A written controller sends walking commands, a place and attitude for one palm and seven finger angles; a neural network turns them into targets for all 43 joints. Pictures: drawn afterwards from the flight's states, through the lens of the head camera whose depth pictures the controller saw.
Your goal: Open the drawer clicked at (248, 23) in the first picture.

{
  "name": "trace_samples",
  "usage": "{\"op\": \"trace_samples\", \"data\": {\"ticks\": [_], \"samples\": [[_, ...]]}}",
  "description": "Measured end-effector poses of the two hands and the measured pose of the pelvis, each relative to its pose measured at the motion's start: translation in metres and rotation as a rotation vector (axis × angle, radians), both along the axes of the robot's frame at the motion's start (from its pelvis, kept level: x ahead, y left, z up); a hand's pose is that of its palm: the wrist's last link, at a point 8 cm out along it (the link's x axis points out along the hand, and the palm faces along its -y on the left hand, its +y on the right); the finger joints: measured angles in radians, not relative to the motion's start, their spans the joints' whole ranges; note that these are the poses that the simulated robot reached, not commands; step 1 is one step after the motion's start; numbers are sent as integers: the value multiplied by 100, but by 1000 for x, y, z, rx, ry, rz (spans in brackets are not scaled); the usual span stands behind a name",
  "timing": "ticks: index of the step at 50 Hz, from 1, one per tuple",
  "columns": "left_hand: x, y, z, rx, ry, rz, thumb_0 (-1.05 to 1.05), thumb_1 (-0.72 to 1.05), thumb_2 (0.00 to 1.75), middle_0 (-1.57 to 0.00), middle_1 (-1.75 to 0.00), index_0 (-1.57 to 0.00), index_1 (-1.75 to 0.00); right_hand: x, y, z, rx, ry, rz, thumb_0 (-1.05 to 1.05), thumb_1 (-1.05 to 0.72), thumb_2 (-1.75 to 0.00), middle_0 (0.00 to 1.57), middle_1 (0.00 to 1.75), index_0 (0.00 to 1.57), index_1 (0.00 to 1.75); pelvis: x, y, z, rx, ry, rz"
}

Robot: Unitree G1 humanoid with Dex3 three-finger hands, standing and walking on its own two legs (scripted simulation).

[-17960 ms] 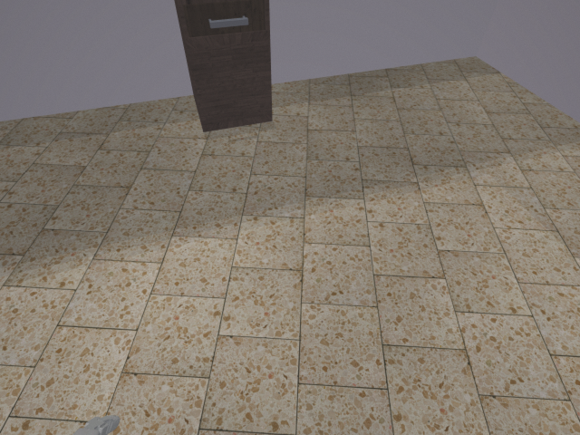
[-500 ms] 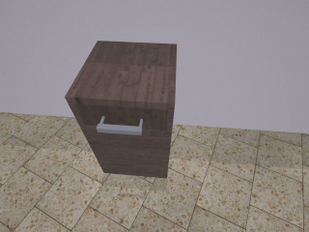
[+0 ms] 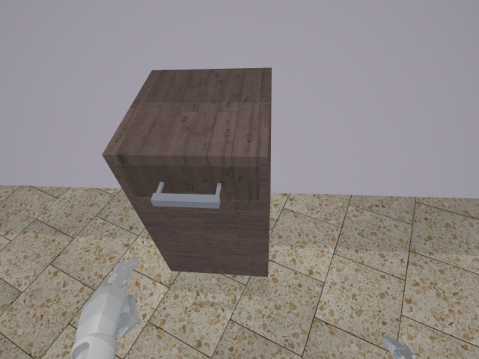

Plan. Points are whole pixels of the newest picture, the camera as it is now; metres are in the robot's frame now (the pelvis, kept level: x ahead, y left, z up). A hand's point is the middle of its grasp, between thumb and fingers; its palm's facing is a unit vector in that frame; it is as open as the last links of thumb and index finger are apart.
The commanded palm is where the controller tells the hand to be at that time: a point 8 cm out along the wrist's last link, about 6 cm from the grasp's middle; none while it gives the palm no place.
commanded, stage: raise the hand with hooked fingers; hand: left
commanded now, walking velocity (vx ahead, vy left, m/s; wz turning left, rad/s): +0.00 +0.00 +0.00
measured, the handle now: (187, 193) +0.55 +0.19 -0.14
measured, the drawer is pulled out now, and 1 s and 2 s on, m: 0.00 0.00 0.00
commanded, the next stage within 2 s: move the hooked fingers above the handle in 1.68 s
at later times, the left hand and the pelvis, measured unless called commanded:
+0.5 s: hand (123, 304) +0.21 +0.21 +0.00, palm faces +0.13 -0.06 -0.99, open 10.3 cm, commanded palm +0.18 +0.22 +0.04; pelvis -0.04 -0.03 -0.03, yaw +1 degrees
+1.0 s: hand (97, 261) +0.26 +0.25 +0.05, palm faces +0.12 -0.08 -0.99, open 13.2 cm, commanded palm +0.23 +0.25 +0.10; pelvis -0.02 +0.02 +0.00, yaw +0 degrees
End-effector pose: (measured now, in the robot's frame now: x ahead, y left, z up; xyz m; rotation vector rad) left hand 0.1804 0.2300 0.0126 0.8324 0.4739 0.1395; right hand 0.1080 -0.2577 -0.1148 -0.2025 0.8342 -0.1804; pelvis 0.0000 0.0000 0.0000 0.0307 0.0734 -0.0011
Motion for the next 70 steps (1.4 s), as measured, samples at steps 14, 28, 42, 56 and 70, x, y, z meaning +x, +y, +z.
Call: {"op": "trace_samples", "data": {"ticks": [14, 28, 42, 56, 70], "samples": [[-53, -46, -18, 532, -112, -315, 0, 51, 73, -24, -55, -24, -55, 116, 4, 43, -14, -169, 225, 1, -91, -90, 20, 30, 20, 30, -27, -27, -25, 28, 82, -32], [22, -22, 45, 660, -272, -256, 0, 18, 59, -28, -76, -28, -76, 44, 50, -12, 135, 34, 180, 1, -91, -90, 20, 30, 21, 30, -40, -23, -22, 7, 52, 1], [26, 5, 58, 616, -256, -341, 0, -14, 45, -30, -97, -30, -97, 10, 2, 5, -38, 138, 57, 2, -91, -90, 20, 30, 20, 30, -28, 2, -5, -11, 18, -8], [75, 27, 105, 652, -278, -296, 0, -43, 32, -32, -116, -32, -116, 82, 70, 30, 70, -19, 149, 1, -91, -90, 20, 30, 20, 30, -14, 22, 4, -23, -16, -1], [107, 45, 133, 640, -238, -342, 0, -49, 30, -32, -120, -32, -120, 79, 77, 22, 70, 89, 177, 1, -90, -90, 20, 30, 21, 30, 1, 26, 12, -36, -18, 15]]}}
